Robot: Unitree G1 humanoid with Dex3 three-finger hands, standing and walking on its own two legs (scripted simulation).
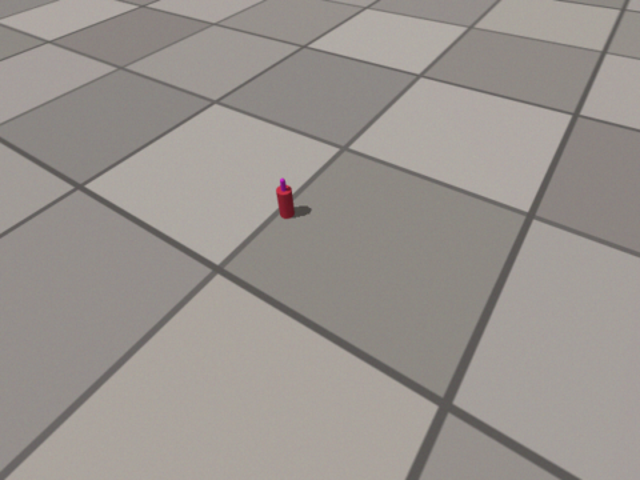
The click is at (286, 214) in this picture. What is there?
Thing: necked bottle
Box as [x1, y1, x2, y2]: [276, 178, 294, 218]
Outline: 281,178 281,185 276,189 280,215 282,217 288,218 291,217 294,213 291,189 289,186 285,184 284,179
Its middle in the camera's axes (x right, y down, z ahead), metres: -0.17 -0.19 +1.71
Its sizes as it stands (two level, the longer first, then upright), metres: 0.067 0.067 0.208
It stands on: the floor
